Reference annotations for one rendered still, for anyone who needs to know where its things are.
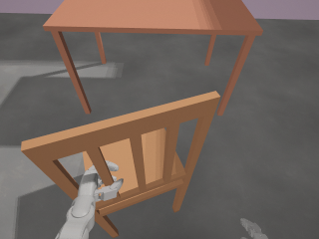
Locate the left robot forearm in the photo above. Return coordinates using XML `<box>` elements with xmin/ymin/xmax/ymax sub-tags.
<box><xmin>55</xmin><ymin>195</ymin><xmax>96</xmax><ymax>239</ymax></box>

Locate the robot left hand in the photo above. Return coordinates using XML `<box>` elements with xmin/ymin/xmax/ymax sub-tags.
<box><xmin>77</xmin><ymin>160</ymin><xmax>124</xmax><ymax>202</ymax></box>

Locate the table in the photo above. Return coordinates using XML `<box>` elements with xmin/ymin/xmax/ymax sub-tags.
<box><xmin>43</xmin><ymin>0</ymin><xmax>263</xmax><ymax>116</ymax></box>

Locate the chair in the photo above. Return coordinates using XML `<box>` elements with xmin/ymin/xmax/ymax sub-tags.
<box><xmin>21</xmin><ymin>91</ymin><xmax>220</xmax><ymax>238</ymax></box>

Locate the robot right hand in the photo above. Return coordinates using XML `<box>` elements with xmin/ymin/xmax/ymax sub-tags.
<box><xmin>240</xmin><ymin>218</ymin><xmax>268</xmax><ymax>239</ymax></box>

